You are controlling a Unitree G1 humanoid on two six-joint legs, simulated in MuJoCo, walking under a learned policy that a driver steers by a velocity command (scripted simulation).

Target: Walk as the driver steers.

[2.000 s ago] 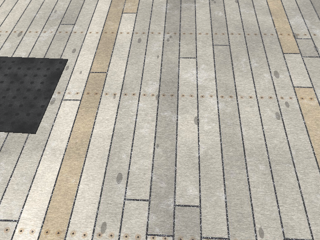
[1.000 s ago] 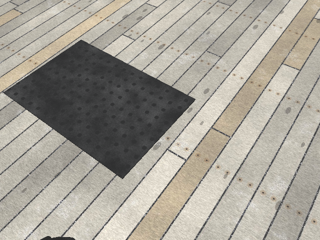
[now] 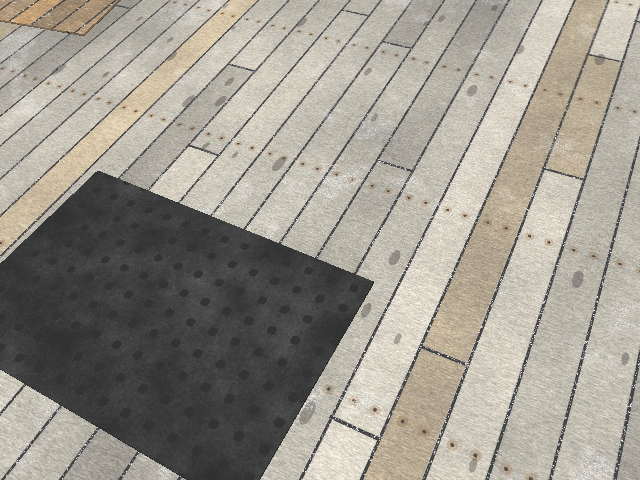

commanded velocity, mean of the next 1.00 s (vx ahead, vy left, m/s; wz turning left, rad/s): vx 0.01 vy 0.00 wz -0.43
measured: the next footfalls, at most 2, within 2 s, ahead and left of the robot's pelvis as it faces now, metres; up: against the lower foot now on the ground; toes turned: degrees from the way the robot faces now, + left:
left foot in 0.36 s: +0.06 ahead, +0.12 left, +0.00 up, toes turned -17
right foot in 0.78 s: -0.04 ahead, -0.08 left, +0.00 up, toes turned -22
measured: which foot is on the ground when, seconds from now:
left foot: up 0.00-0.34, down 0.36-0.78, up 0.80-1.00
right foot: down 0.00-0.36, up 0.38-0.76, down 0.78-1.00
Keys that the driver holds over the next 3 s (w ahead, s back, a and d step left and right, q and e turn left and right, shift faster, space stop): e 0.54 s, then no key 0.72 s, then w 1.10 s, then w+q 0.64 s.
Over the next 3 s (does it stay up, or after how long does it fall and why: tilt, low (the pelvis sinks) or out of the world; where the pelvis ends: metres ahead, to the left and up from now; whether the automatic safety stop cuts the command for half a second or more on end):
stays up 0.69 -0.27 0.00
